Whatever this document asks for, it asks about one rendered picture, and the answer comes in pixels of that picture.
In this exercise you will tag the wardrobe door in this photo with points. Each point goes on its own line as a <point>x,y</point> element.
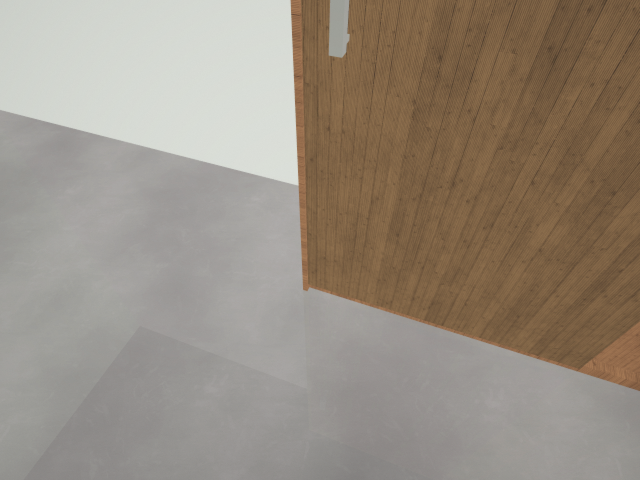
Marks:
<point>476,164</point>
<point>624,352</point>

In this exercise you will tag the handle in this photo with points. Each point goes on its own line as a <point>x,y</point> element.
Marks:
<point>338,28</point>

